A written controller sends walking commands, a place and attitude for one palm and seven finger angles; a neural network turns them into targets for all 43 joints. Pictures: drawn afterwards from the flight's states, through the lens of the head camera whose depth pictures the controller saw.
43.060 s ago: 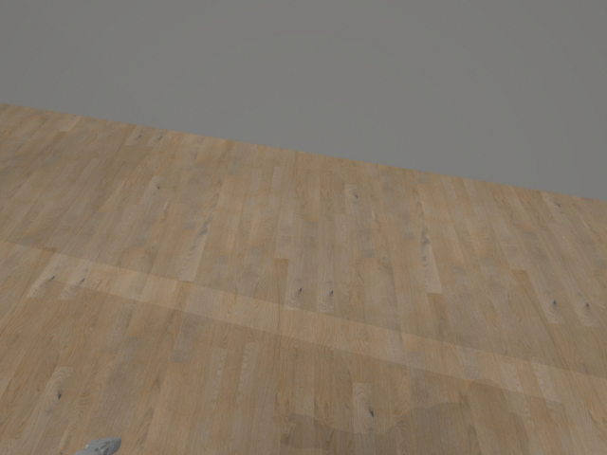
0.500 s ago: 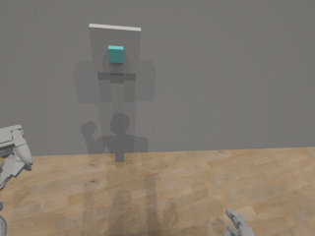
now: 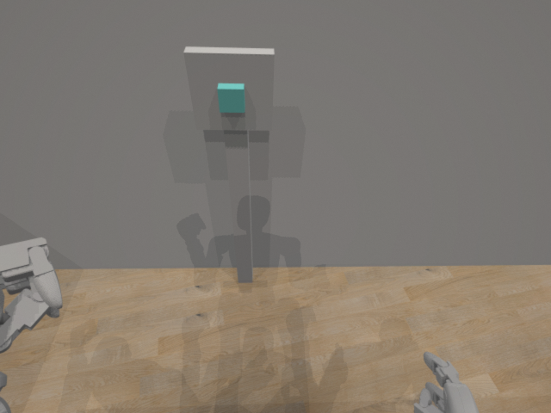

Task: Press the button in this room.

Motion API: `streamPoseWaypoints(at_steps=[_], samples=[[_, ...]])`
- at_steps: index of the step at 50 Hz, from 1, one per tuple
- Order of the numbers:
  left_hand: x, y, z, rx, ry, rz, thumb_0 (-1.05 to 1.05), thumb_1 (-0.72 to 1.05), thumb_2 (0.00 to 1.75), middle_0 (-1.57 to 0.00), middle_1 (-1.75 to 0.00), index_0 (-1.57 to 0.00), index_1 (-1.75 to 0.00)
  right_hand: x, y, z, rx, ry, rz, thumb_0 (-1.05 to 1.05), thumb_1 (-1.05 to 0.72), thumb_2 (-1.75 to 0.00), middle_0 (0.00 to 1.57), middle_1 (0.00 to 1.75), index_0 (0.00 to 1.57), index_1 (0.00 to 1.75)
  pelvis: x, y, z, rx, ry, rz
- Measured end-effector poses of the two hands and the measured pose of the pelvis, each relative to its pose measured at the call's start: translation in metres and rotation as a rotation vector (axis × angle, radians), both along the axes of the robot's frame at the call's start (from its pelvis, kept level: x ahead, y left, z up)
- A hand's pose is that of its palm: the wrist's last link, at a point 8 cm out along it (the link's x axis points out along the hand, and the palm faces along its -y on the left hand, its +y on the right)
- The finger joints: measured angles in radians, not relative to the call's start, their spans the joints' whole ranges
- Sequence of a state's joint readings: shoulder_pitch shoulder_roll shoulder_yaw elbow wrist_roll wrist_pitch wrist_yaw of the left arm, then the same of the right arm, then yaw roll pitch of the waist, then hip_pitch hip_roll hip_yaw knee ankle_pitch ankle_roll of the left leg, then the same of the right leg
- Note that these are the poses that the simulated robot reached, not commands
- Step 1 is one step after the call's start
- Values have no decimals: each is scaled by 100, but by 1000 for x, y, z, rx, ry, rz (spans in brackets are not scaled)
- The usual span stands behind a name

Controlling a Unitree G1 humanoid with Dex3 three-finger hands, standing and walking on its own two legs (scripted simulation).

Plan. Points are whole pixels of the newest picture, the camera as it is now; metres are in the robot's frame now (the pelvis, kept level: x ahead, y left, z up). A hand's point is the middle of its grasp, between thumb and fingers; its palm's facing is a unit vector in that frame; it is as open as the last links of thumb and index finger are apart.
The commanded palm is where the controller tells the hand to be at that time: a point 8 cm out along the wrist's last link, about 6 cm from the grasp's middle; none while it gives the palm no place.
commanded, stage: stop stepping back and stand still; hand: left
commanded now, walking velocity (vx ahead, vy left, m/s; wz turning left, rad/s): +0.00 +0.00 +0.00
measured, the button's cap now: (231, 97) +0.72 +0.15 +0.10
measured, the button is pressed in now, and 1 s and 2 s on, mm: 0 0 0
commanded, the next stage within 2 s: let the arm hang, fingers relaxed in 0.22 s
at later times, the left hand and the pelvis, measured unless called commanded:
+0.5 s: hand (103, 406) +0.15 +0.26 -0.09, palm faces +0.06 -0.92 -0.38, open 3.0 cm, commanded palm none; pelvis -0.01 +0.03 -0.01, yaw +1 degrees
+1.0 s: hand out of the picture -0.10 +0.21 -0.16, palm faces +0.06 -0.97 -0.22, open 6.4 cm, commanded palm none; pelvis -0.02 +0.04 +0.01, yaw +1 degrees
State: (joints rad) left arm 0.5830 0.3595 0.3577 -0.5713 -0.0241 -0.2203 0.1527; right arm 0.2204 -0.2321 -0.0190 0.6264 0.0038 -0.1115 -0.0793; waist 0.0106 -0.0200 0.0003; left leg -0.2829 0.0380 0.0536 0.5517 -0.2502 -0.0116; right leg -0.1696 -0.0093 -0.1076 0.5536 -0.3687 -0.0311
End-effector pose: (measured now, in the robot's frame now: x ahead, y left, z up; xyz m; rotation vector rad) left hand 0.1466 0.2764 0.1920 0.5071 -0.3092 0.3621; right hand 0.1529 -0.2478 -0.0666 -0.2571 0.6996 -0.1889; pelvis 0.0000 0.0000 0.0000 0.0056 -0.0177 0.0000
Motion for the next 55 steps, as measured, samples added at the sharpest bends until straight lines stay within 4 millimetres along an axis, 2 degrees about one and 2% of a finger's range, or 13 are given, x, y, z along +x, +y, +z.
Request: streamPoseWaypoints(at_steps=[7, 16, 17, 19, 21, 23, 25, 27, 30, 36, 42, 48, 55], samples=[[17, 3, -2, 31, 80, -36, 1, 89, 90, -131, -150, -131, -150, 18, 27, 2, 85, -24, 23, 1, -90, -90, 20, 30, 20, 30, 7, 4, 4, -12, 26, -9], [11, 12, -6, 13, 132, -29, 1, 89, 89, -131, -150, -131, -150, 12, 40, -2, 85, 29, 28, 1, -90, -90, 21, 30, 20, 30, 7, 14, 6, -15, 28, -10], [12, 15, -14, 22, 154, -34, 1, 89, 89, -131, -150, -131, -150, 11, 40, -5, 91, 31, 47, 1, -90, -90, 21, 30, 20, 30, 5, 16, 5, -17, 35, -4], [20, 26, -58, -14, 318, -20, 0, 90, 90, -130, -149, -130, -150, 8, 36, -19, 93, 70, 89, 1, -90, -90, 21, 30, 20, 30, 0, 21, 1, -19, 45, 6], [21, 37, -122, -111, 562, 33, 0, 90, 90, -128, -148, -128, -148, 1, 30, -34, 86, 129, 94, 1, -90, -90, 21, 30, 20, 30, -4, 26, -2, -21, 46, 14], [8, 39, -188, -218, 815, 85, 0, 90, 90, -125, -144, -125, -145, -10, 25, -43, 77, 185, 78, 1, -90, -90, 21, 30, 20, 30, -8, 29, -5, -19, 41, 20], [-18, 30, -244, -315, 1040, 114, 0, 91, 90, -120, -140, -120, -140, -27, 22, -48, 64, 241, 52, 1, -90, -90, 21, 30, 20, 30, -10, 29, -6, -15, 31, 22], [-50, 13, -286, -402, 1228, 123, 1, 91, 90, -115, -134, -115, -135, -48, 20, -50, 50, 308, 24, 1, -90, -90, 20, 30, 20, 30, -12, 29, -5, -12, 19, 22], [-104, -14, -325, -496, 1447, 135, 1, 91, 89, -105, -126, -105, -125, -85, 22, -52, 35, 431, -10, 1, -91, -90, 20, 30, 20, 29, -15, 29, -2, -17, 6, 24], [-187, -3, -333, -593, 1629, 299, 1, 91, 89, -84, -105, -84, -106, -154, 36, -58, 55, 673, -54, 1, -91, -90, 20, 30, 20, 29, -17, 29, 5, -28, 4, 35], [-241, -4, -320, -597, 1772, 371, 1, 91, 89, -64, -80, -63, -81, -191, 59, -68, 130, 765, -91, 1, -91, -90, 20, 30, 20, 29, -18, 34, 9, -23, -4, 27], [-252, -14, -317, -605, 1801, 379, 0, 91, 89, -43, -56, -43, -56, -204, 78, -76, 192, 782, -106, 0, -91, -90, 20, 30, 20, 29, -19, 36, 9, -15, -9, 16], [-228, -33, -323, -627, 1736, 323, 0, 91, 90, -27, -38, -26, -38, -204, 87, -80, 226, 763, -112, 0, -91, -90, 20, 30, 20, 29, -19, 34, 9, -8, -13, 11]])
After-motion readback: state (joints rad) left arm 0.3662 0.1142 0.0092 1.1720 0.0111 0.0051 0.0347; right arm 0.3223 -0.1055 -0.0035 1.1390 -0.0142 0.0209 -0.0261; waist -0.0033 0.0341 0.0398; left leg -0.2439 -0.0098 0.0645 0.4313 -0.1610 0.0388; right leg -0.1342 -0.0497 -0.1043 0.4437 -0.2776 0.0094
